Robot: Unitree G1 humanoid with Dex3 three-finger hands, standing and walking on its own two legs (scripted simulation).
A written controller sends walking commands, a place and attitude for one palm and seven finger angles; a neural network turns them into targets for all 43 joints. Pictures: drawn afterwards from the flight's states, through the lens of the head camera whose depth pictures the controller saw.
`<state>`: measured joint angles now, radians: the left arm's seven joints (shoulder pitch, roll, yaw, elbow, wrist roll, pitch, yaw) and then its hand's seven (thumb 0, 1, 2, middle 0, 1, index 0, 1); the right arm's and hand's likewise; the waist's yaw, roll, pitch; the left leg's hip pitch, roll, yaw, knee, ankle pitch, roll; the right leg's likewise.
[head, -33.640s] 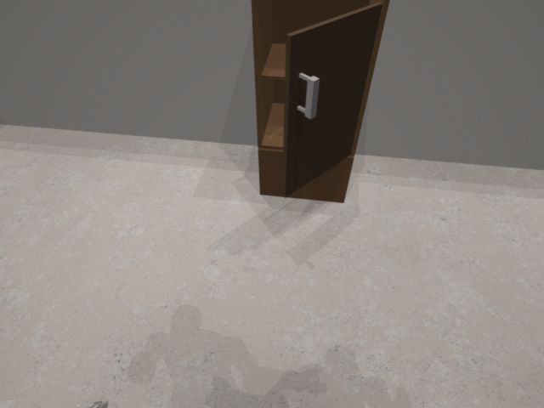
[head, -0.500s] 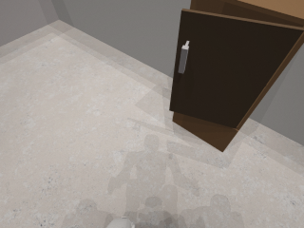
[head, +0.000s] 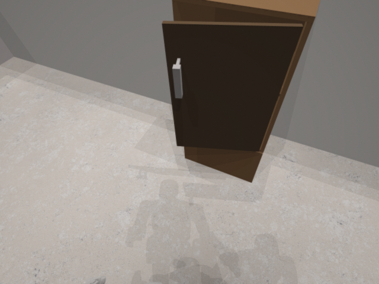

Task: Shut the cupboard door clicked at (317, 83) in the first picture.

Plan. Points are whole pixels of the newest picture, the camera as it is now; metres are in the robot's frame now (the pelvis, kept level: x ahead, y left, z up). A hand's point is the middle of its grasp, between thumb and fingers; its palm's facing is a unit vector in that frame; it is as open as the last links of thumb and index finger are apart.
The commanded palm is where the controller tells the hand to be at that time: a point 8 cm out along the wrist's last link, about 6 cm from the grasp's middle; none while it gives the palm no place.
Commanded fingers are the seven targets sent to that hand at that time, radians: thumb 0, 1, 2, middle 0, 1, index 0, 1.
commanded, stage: take the last steps up to it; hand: left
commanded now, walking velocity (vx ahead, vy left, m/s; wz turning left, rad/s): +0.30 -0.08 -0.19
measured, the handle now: (178, 78) +0.73 +0.07 +0.00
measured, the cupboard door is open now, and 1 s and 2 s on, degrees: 19 19 19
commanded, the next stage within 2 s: come to a stop and stand still in 0.68 s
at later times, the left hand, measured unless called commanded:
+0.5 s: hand (132, 258) +0.20 +0.16 -0.16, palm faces -0.11 -0.98 -0.15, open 7.4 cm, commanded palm none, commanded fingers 0.00 0.90 0.90 -0.20 -0.30 -0.20 -0.30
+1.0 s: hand (164, 229) +0.28 +0.09 -0.18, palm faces +0.00 -0.99 -0.15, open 7.3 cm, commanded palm none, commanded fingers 0.00 0.90 0.90 -0.20 -0.30 -0.20 -0.30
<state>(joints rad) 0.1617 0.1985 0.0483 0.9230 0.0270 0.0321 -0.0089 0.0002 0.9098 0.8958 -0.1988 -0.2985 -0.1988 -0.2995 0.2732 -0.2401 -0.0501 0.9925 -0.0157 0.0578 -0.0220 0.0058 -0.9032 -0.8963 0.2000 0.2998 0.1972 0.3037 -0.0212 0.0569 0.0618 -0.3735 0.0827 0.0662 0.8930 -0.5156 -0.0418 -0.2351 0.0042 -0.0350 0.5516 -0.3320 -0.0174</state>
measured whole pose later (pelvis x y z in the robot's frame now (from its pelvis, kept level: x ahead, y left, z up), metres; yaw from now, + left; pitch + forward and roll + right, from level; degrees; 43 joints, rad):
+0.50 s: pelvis +0.11 -0.01 +0.01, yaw -6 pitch +0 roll -1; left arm 0.19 0.21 0.07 1.01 0.03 0.02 -0.04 0.00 0.91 0.90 -0.20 -0.30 -0.20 -0.30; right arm 0.42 -0.15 -0.02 1.07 -0.03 -0.04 -0.02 0.00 -0.90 -0.90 0.20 0.30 0.20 0.30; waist -0.03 -0.02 0.05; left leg -0.06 0.10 0.16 0.36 -0.29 -0.03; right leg -0.50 -0.07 -0.06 0.81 -0.24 -0.01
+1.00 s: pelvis +0.26 -0.07 +0.01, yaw -4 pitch +0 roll -1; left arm 0.25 0.16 0.02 1.10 0.01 0.02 0.03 0.00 0.92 0.90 -0.20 -0.30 -0.20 -0.30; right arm 0.18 -0.15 -0.01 1.05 -0.01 -0.02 -0.03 0.01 -0.93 -0.90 0.20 0.30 0.19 0.30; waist 0.03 -0.04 0.03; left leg -0.26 0.04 0.11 0.52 -0.26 0.03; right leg -0.15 -0.02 -0.13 0.47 -0.30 -0.01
